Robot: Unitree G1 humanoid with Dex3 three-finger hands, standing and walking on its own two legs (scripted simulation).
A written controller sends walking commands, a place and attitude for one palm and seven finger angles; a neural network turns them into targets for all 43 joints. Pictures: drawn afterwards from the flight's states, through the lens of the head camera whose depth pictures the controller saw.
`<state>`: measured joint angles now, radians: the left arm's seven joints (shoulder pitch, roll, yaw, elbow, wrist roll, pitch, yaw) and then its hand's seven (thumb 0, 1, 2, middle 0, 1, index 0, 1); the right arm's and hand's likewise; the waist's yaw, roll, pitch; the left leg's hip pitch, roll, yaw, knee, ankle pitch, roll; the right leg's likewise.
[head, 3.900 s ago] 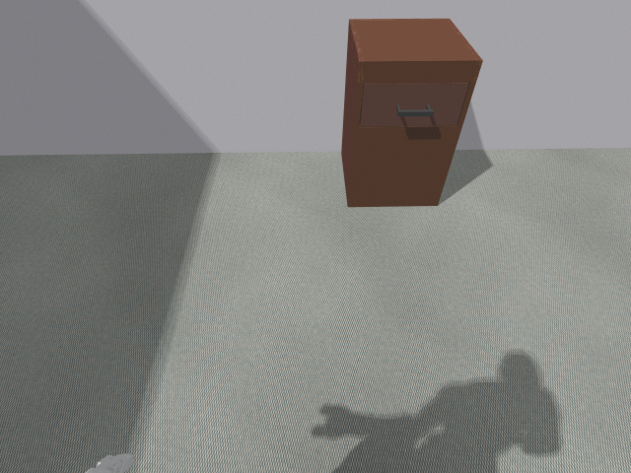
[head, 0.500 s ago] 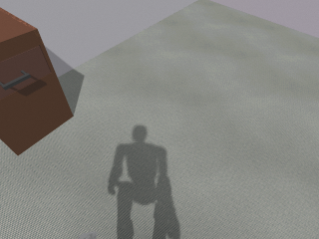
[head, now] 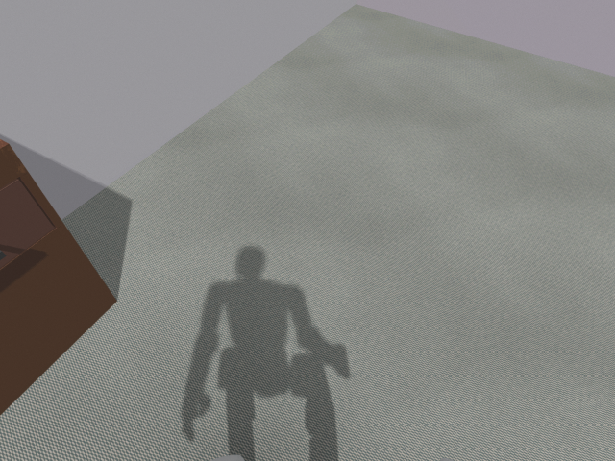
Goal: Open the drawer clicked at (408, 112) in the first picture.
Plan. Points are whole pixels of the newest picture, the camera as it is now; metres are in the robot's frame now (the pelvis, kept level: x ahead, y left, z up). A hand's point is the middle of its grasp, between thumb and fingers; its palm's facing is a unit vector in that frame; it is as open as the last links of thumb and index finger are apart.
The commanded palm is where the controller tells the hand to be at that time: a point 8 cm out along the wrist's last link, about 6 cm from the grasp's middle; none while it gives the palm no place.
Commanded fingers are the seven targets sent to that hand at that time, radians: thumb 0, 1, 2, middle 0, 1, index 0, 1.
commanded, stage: walk to a spot facing it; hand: left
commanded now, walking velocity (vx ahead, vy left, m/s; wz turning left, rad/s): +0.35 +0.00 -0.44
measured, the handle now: out of the picture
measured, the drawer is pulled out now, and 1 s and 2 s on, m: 0.00 0.00 0.00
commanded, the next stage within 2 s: turn to face it in 0.44 s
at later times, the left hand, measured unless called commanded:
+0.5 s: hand (267, 325) +0.36 +0.09 -0.16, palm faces -0.20 -0.95 -0.25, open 7.3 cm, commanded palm none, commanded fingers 0.00 0.90 0.90 -0.20 -0.30 -0.20 -0.30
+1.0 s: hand (262, 319) +0.38 +0.11 -0.19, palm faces +0.01 -0.99 -0.17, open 7.3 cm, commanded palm none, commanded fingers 0.00 0.90 0.90 -0.20 -0.30 -0.20 -0.30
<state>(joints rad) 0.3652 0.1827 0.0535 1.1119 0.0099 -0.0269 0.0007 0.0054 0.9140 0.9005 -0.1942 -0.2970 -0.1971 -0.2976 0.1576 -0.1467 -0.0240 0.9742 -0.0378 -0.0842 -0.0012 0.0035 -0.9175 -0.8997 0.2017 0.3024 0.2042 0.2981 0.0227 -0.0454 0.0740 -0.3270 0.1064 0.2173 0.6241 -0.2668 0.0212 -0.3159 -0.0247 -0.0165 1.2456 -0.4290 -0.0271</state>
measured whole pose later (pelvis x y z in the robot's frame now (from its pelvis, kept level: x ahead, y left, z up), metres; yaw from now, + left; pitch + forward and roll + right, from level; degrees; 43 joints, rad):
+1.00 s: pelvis +0.34 -0.07 +0.00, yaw -3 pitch -1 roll -1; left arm 0.25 0.18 0.05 1.02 0.01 0.02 0.03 0.01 0.92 0.90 -0.20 -0.30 -0.20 -0.30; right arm 0.18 -0.17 -0.04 0.98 -0.02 0.01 0.00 0.00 -0.92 -0.90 0.20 0.30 0.20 0.30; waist 0.01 -0.04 0.08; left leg -0.36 0.03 0.13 0.66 -0.29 0.07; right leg -0.32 -0.08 -0.15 0.98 -0.56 0.04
